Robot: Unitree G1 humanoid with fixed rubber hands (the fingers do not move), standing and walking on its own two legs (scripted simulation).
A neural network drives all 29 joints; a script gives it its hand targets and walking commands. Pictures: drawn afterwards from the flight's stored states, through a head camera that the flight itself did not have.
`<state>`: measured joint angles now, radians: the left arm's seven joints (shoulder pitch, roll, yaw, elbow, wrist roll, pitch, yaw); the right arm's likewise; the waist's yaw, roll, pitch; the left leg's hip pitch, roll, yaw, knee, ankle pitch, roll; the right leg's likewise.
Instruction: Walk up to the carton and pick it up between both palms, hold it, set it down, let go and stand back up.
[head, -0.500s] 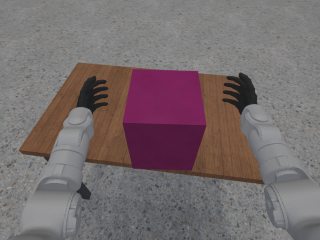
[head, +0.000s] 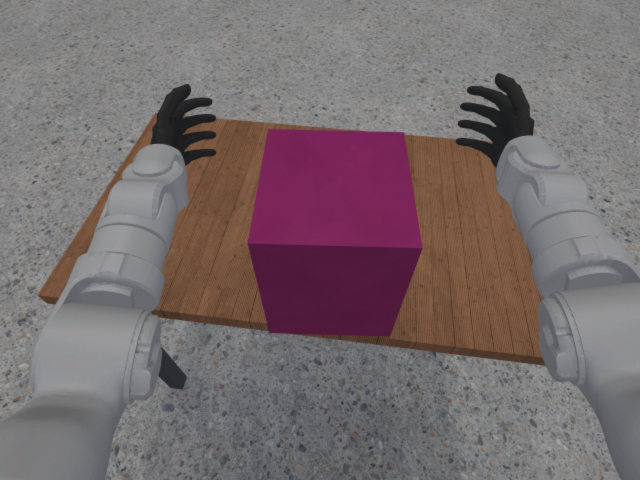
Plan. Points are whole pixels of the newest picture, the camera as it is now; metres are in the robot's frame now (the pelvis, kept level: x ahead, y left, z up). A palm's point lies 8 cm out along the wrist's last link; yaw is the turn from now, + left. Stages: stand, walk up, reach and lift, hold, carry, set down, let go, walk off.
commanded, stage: reach and lift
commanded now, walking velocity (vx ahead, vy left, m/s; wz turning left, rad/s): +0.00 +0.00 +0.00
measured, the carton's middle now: (332, 238) +0.47 -0.01 -0.01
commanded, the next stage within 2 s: none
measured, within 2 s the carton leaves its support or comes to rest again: neither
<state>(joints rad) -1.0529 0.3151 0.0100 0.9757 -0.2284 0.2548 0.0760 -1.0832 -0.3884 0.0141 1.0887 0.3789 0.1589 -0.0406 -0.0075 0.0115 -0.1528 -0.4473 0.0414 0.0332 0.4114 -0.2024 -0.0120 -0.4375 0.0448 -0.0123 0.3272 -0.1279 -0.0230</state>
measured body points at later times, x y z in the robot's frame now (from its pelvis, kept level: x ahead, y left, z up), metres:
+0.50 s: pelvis -0.02 +0.00 -0.02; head +0.07 +0.00 +0.42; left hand +0.46 +0.19 +0.06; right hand +0.46 -0.19 +0.07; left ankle -0.02 +0.12 -0.74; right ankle +0.00 -0.10 -0.74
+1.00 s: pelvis -0.02 -0.01 -0.04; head +0.11 -0.01 +0.40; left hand +0.47 +0.17 +0.02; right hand +0.47 -0.19 +0.03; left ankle -0.02 +0.12 -0.74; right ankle +0.00 -0.10 -0.74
